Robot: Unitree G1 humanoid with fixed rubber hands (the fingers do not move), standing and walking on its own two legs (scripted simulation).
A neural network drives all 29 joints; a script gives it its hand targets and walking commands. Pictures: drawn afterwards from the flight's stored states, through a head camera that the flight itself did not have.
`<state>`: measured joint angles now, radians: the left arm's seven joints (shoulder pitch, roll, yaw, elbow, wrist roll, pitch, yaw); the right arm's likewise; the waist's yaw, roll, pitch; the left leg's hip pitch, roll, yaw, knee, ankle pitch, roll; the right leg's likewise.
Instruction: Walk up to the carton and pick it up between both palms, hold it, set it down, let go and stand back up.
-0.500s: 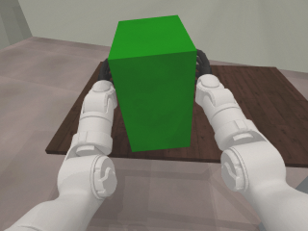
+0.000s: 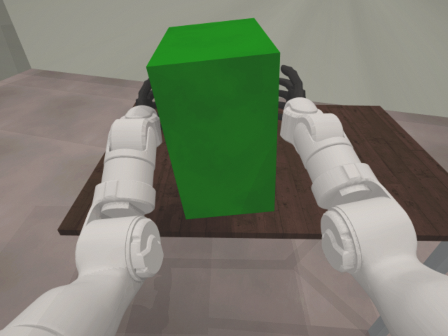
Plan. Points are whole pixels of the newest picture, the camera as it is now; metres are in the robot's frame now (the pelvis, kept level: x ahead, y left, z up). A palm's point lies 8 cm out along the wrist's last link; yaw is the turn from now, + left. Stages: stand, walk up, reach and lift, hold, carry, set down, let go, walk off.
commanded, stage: reach and lift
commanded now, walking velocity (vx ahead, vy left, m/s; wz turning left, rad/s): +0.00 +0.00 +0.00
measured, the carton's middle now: (220, 117) +0.42 +0.02 +0.24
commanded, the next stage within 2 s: hold in 0.86 s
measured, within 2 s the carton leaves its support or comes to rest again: neither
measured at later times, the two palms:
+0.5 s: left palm (152, 104) +0.40 +0.14 +0.27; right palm (302, 95) +0.40 -0.12 +0.29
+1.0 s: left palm (152, 95) +0.40 +0.13 +0.29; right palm (309, 83) +0.39 -0.12 +0.32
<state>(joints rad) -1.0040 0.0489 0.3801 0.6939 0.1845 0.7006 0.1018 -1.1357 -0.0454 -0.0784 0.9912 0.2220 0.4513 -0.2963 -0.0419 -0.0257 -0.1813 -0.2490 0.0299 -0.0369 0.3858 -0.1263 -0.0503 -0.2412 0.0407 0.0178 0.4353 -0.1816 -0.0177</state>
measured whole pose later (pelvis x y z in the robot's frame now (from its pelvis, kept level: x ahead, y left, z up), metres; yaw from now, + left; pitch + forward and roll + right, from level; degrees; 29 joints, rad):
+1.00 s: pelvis +0.01 +0.00 +0.00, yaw +0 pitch +0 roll +0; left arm -1.04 0.05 0.38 0.54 0.17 0.88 0.10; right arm -1.19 -0.11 -0.01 0.84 0.38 0.66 -0.38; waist -0.08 -0.03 -0.21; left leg -0.25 0.03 -0.04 0.39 -0.14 -0.05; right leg -0.24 0.04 0.02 0.44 -0.20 -0.02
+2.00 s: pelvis +0.01 +0.00 +0.00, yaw +0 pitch +0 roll +0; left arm -1.09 0.05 0.39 0.55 0.17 0.93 0.11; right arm -1.28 -0.14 0.02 0.91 0.42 0.72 -0.38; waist -0.09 -0.02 -0.23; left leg -0.25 0.03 -0.04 0.39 -0.14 -0.05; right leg -0.24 0.04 0.02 0.44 -0.20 -0.02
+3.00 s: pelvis +0.01 +0.00 +0.00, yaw +0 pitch +0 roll +0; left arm -1.11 0.05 0.40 0.61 0.17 0.92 0.11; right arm -1.31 -0.15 0.01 0.98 0.42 0.72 -0.38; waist -0.09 -0.02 -0.24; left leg -0.25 0.03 -0.04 0.39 -0.14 -0.05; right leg -0.24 0.04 0.02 0.44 -0.20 -0.02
